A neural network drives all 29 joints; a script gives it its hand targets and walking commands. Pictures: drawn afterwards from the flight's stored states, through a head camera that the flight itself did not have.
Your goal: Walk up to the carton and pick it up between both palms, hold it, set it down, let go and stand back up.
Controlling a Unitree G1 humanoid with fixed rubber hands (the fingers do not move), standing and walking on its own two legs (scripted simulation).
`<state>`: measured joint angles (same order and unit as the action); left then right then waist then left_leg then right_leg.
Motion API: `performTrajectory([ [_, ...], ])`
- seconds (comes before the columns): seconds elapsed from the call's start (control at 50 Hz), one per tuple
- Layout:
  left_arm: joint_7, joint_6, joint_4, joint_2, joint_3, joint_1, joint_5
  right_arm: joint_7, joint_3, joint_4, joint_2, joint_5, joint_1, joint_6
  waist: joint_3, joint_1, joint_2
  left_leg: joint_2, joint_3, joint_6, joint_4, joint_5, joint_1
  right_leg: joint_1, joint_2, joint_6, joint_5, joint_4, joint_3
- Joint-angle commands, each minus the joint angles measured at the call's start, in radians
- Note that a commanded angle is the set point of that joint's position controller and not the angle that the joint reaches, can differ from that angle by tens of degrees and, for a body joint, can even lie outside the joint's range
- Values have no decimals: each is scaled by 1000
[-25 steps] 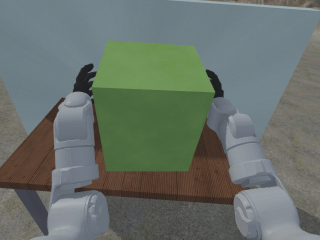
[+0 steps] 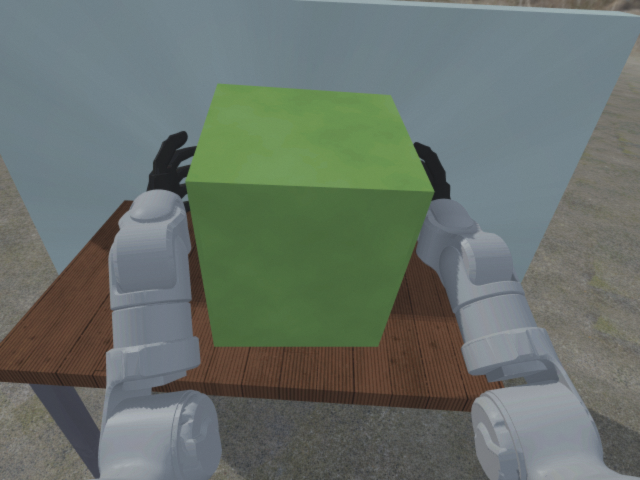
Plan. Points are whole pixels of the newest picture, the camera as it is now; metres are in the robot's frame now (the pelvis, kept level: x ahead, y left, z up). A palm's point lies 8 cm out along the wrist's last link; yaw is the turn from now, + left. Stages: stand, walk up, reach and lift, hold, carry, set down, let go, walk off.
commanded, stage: hold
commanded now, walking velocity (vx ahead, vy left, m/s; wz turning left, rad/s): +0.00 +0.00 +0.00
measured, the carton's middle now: (301, 221) +0.38 +0.01 +0.21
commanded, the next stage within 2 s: none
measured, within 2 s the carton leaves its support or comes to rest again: neither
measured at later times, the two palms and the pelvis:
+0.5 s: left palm (160, 199) +0.36 +0.17 +0.25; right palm (425, 207) +0.36 -0.13 +0.24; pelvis -0.01 +0.00 +0.00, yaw +0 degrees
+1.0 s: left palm (165, 204) +0.36 +0.17 +0.25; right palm (429, 211) +0.36 -0.14 +0.24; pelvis +0.00 +0.00 +0.00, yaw +1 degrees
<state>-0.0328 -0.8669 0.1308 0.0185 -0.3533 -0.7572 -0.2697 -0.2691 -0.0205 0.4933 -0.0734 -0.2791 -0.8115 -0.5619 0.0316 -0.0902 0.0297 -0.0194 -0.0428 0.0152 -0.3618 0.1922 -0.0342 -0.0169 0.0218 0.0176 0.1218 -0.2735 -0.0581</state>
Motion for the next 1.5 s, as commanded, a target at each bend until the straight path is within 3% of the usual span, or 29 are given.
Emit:
performTrajectory([
  [0.0,-147,66,-80,-534,496,-712,168,105,353,-324,614,-135,-844,49,395,1,-53,71,39,19,47,-210,-36,210,40,-69,-183,-14,18],
  [0.4,-139,81,-4,-571,491,-755,175,124,291,-241,601,-107,-880,63,368,-3,-84,62,41,23,71,-128,-68,153,42,-51,-47,-3,18],
  [0.58,-127,89,-48,-572,508,-749,188,124,320,-287,603,-124,-874,70,440,-10,-66,66,32,31,38,-234,-19,184,48,-56,-143,-13,12],
  [0.78,-135,62,-123,-566,545,-684,182,102,358,-353,592,-159,-817,55,408,-22,-85,70,27,43,15,-321,8,201,53,-61,-237,-19,11],
  [0.94,-135,60,-142,-551,550,-706,186,104,357,-389,609,-148,-829,45,413,-19,-79,67,31,37,28,-261,-1,177,46,-58,-189,-17,17],
  [1.18,-134,75,-16,-557,494,-733,169,128,315,-266,603,-114,-866,55,376,9,-64,63,44,18,71,-140,-52,156,43,-55,-69,-6,20],
  [1.34,-136,93,-17,-560,493,-747,183,117,322,-288,622,-115,-879,67,426,-4,-37,75,34,14,49,-173,-31,170,39,-69,-122,-7,24],
  [1.48,-132,91,-68,-575,538,-739,195,106,332,-317,615,-137,-854,64,429,-27,-84,72,26,35,28,-251,-5,169,42,-64,-178,-13,17],
])
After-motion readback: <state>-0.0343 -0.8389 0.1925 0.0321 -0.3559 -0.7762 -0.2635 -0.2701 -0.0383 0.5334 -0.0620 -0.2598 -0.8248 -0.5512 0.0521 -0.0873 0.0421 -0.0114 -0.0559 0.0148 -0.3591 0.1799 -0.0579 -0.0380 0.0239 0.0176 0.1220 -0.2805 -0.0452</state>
